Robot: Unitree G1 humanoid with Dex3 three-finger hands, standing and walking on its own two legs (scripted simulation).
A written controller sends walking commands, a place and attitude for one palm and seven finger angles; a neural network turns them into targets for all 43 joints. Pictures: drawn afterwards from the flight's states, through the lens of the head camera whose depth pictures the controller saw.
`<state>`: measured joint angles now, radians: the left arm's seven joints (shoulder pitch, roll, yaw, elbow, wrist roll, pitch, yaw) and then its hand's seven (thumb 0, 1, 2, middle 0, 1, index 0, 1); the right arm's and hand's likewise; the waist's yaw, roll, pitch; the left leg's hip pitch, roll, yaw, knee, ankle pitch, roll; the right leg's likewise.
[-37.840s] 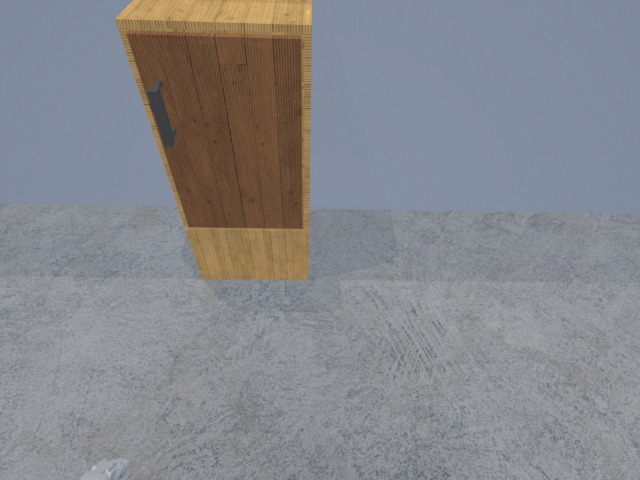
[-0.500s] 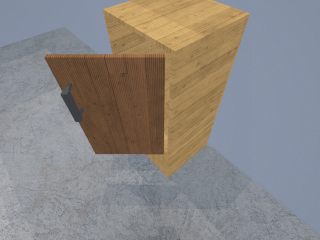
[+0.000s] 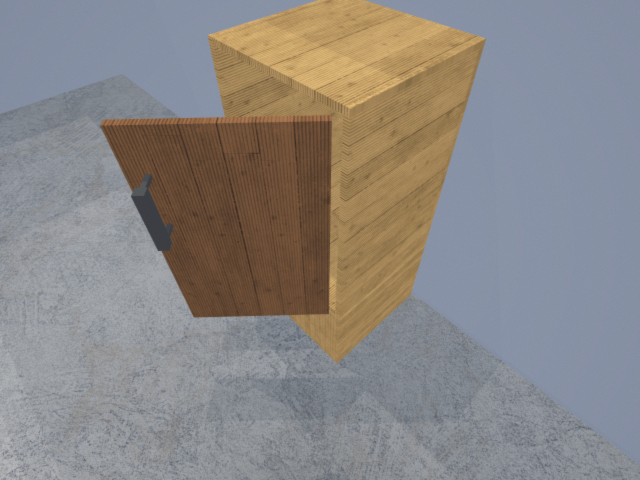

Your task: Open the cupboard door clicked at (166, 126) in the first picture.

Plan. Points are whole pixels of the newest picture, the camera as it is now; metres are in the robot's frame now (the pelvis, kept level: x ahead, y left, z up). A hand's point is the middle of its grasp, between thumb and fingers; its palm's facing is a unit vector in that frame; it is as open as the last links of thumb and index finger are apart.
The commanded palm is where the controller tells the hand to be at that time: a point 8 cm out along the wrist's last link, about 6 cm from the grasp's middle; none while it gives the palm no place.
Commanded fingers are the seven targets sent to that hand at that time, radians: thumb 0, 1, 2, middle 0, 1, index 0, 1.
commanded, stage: look again from close up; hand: left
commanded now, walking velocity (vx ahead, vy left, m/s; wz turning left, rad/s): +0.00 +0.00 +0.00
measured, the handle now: (156, 213) +0.56 +0.34 -0.03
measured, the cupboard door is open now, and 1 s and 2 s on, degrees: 48 48 48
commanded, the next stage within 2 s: shuffle to correct the standing spot in 0.30 s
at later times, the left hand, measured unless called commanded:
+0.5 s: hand out of the picture +0.00 +0.19 -0.17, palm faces +0.03 -0.98 -0.19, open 7.3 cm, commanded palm none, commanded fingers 0.00 0.90 0.90 -0.20 -0.30 -0.20 -0.30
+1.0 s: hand out of the picture +0.07 +0.27 -0.17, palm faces +0.11 -0.97 -0.21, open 7.4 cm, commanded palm none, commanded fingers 0.00 0.90 0.90 -0.20 -0.30 -0.20 -0.30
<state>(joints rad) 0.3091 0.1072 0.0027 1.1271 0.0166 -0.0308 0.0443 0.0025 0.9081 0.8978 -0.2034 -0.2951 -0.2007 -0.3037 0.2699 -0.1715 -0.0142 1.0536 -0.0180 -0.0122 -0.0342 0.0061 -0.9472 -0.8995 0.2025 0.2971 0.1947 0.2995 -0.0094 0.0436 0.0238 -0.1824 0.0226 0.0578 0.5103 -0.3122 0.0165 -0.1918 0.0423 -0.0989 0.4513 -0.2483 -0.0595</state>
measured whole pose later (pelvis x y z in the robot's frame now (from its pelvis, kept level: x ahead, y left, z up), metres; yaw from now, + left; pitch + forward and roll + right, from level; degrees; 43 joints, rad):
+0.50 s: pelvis +0.00 +0.03 +0.00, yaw +0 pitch -1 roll +0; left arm 0.28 0.14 0.00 1.11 0.01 0.00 0.03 0.00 0.92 0.90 -0.20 -0.29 -0.20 -0.30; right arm 0.34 -0.13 0.03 1.12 -0.02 -0.02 -0.03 0.00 -0.91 -0.90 0.20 0.30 0.20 0.30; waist 0.00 0.01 0.04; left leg -0.17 -0.05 0.09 0.45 -0.27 0.06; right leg -0.23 -0.03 -0.07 0.50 -0.26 -0.01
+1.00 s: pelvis +0.03 +0.08 +0.00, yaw +4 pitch +1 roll +1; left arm 0.19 0.18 0.05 1.03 0.02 0.03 0.03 0.00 0.91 0.90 -0.20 -0.29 -0.20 -0.30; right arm 0.26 -0.15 0.00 1.01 -0.03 -0.04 -0.05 0.01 -0.94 -0.90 0.20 0.30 0.20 0.30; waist 0.01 -0.03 0.06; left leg -0.17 -0.09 0.11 0.41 -0.26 0.11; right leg -0.45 -0.06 -0.04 0.98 -0.37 0.01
